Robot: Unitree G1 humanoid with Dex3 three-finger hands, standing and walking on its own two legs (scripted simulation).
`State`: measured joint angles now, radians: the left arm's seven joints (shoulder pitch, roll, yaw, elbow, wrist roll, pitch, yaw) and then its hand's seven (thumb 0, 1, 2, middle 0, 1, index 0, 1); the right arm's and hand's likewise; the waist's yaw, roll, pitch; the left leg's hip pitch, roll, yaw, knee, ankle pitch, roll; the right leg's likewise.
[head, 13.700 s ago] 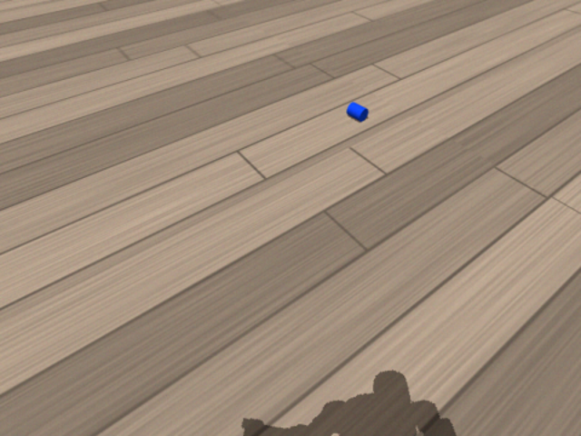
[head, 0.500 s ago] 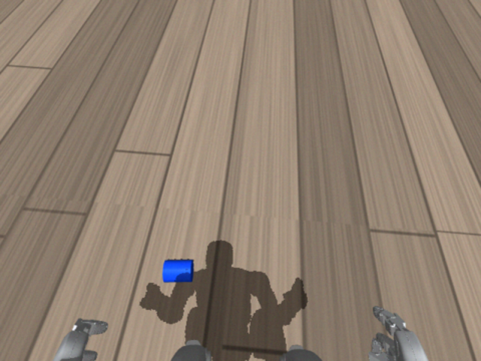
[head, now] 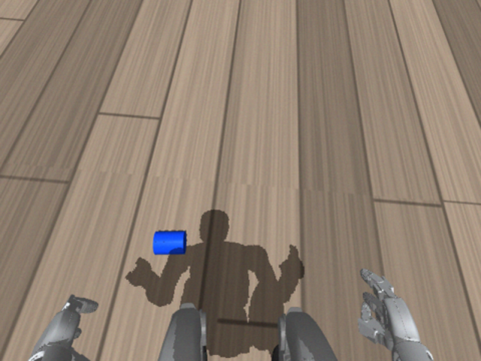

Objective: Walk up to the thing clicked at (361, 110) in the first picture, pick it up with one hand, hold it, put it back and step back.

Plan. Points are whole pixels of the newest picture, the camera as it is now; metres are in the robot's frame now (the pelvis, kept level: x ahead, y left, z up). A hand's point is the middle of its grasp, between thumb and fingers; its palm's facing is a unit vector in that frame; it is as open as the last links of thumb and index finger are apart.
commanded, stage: rise first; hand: left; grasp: from above
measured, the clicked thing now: (170, 242) +0.48 +0.24 -0.61
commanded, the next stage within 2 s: none
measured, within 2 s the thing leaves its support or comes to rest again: neither
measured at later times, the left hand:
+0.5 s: hand (128, 277) +0.31 +0.29 -0.33, palm faces -0.49 -0.26 -0.83, open 14.0 cm
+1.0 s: hand (139, 253) +0.40 +0.29 -0.42, palm faces -0.46 +0.00 -0.89, open 14.1 cm
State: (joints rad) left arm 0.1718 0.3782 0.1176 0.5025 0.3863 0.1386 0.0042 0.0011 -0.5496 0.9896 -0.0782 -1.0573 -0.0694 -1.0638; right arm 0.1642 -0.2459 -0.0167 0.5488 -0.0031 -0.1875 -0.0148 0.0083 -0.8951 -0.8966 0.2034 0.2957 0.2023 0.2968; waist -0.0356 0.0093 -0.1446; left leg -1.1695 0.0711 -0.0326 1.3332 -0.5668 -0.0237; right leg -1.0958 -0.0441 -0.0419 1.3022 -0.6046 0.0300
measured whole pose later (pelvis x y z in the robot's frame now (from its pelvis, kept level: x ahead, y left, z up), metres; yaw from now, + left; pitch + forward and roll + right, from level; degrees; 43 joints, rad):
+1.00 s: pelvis -0.08 +0.01 -0.28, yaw -7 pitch +33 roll -8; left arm -0.87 0.81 0.14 1.29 1.27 -0.33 0.25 0.00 -0.51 1.01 -0.09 -0.98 -0.09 -0.98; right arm 0.16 -0.27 0.01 0.76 -0.12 0.01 0.10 0.00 -0.90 -0.90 0.20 0.29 0.20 0.30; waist -0.18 -0.02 -0.07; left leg -2.25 0.06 -0.15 2.29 -0.63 -0.02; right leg -2.14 0.00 -0.04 2.24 -0.68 0.04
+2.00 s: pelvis -0.07 +0.01 -0.32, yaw -10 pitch +33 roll -10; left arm -0.97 0.92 0.16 1.40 1.28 -0.30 0.30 0.00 -0.54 1.01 -0.08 -1.01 -0.08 -1.01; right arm 0.13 -0.28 0.11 0.71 -0.17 0.02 0.14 0.00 -0.91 -0.90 0.20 0.29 0.20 0.30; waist -0.24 -0.04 0.01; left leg -2.35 0.06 -0.21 2.43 -0.67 -0.02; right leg -2.22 0.02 -0.07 2.34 -0.71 0.06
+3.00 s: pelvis -0.07 +0.01 -0.32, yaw -10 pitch +32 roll -10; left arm -0.98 0.92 0.14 1.41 1.28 -0.30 0.30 0.00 -0.53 1.01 -0.10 -1.01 -0.09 -1.01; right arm 0.12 -0.28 0.13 0.70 -0.17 0.01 0.15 0.00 -0.91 -0.90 0.20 0.29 0.20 0.30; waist -0.25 -0.05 0.02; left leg -2.36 0.05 -0.22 2.44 -0.66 -0.02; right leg -2.22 0.02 -0.08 2.35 -0.70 0.07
